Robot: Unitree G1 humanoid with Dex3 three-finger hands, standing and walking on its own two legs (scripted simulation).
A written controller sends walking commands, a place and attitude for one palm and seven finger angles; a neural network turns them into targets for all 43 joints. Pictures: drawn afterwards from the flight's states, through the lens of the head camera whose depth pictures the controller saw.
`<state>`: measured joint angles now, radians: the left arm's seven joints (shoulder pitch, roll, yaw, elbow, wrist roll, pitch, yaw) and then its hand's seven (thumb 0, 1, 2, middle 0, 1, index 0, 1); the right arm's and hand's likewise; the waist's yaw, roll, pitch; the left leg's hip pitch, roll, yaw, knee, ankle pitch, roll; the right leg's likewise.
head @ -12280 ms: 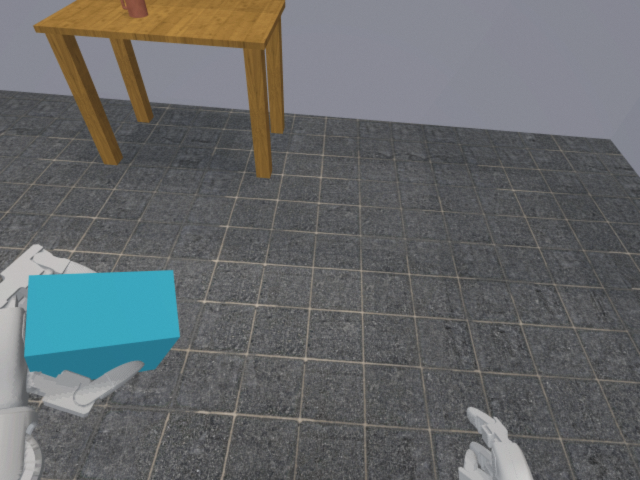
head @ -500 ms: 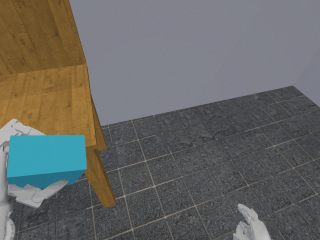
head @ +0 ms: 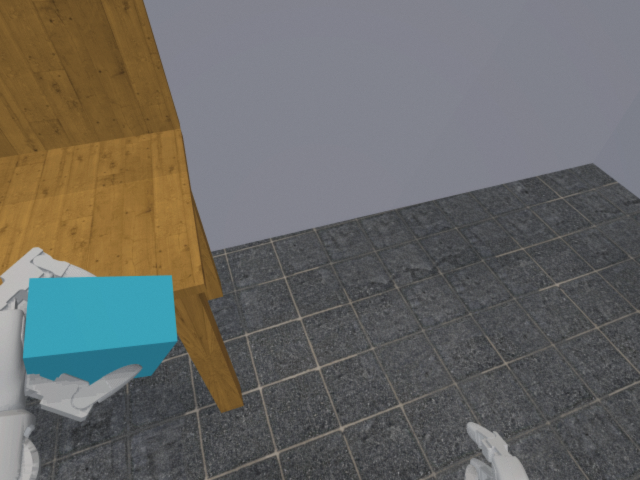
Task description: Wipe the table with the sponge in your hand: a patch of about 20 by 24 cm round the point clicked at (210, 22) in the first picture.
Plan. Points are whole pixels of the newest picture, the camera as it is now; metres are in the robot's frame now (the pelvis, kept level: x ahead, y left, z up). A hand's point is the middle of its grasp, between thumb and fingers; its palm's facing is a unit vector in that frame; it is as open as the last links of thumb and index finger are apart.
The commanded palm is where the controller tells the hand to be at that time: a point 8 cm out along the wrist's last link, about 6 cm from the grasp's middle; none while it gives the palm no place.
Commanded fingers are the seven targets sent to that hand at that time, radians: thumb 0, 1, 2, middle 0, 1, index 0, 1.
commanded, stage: look again from close up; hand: left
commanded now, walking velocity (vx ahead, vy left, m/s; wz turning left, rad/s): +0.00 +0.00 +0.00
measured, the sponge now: (120, 333) +0.22 +0.22 +0.14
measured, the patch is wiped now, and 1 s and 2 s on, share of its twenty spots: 0.00 0.00 0.00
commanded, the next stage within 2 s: shuffle to correct the standing spot in 0.32 s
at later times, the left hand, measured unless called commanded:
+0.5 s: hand (51, 285) +0.26 +0.29 +0.16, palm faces +0.41 -0.84 -0.35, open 10.7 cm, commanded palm +0.20 +0.31 +0.18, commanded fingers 0.00 0.10 1.30 -1.20 -1.60 -1.20 -1.60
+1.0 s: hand (50, 245) +0.30 +0.32 +0.17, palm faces +0.35 -0.87 -0.36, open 10.7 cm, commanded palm +0.25 +0.35 +0.18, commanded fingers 0.00 0.10 1.30 -1.20 -1.60 -1.20 -1.60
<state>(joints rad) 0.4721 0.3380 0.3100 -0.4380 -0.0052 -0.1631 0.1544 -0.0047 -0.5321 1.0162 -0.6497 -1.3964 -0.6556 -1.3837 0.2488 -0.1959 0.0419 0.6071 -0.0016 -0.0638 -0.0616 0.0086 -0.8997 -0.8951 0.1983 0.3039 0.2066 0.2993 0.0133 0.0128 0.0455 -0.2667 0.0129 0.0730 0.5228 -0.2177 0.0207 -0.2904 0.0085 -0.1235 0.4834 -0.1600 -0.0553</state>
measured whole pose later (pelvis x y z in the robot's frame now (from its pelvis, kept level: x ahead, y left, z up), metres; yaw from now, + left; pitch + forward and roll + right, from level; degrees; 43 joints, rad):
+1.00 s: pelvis +0.08 +0.08 -0.02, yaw -2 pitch -1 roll -2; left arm 0.43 0.40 0.38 -0.54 -0.05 -0.26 0.11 -0.01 -0.54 1.02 -0.66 -1.39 -0.66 -1.38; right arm 0.21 -0.23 0.01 0.54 0.01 -0.05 0.01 0.01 -0.90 -0.90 0.20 0.30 0.21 0.30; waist 0.01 -0.04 0.04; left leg -0.25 -0.09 0.07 0.72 -0.45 0.03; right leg -0.31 -0.05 -0.03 0.68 -0.36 0.05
